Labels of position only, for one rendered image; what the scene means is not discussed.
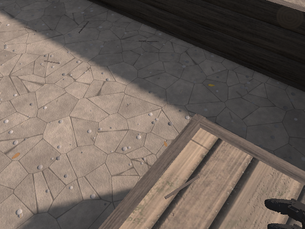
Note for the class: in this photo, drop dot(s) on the right robot hand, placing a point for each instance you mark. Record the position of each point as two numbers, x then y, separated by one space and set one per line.
292 208

